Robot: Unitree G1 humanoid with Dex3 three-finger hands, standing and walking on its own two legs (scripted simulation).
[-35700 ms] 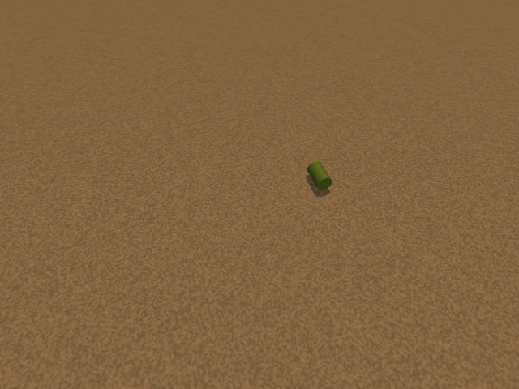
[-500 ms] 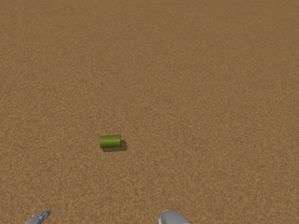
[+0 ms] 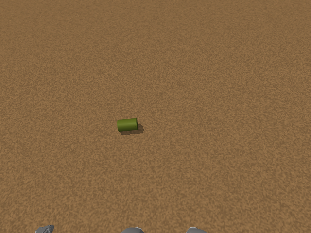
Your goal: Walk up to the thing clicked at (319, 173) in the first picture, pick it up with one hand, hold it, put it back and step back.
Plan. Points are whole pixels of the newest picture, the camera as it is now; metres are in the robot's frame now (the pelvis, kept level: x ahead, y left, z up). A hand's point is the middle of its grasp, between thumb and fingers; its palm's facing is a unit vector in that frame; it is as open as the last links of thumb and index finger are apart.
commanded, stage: step back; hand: left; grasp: from above
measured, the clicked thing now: (127, 124) +0.90 +0.27 -0.72
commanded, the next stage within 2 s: stand in 1.44 s
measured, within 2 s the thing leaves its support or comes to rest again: neither
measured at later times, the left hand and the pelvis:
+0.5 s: hand out of the picture -0.12 +0.25 -0.14, palm faces -0.04 -0.91 -0.41, open 7.4 cm; pelvis -0.17 -0.02 +0.00, yaw -4 degrees
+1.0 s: hand out of the picture -0.11 +0.27 -0.14, palm faces -0.03 -0.92 -0.40, open 7.4 cm; pelvis -0.18 -0.01 +0.01, yaw -1 degrees
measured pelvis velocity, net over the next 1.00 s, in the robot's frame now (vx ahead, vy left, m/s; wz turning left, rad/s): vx -0.18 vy -0.01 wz -0.01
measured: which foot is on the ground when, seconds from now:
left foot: up 0.00-0.06, down 0.08-0.44, up 0.46-0.70, down 0.72-1.00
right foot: down 0.00-0.10, up 0.12-0.38, down 0.40-0.76, up 0.78-1.00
